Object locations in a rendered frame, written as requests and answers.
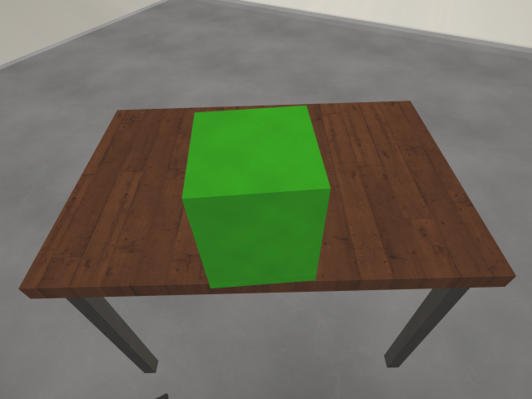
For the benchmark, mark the table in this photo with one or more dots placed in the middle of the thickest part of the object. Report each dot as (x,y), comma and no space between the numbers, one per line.
(397,218)

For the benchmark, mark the carton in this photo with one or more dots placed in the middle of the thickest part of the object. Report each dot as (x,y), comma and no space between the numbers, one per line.
(256,195)

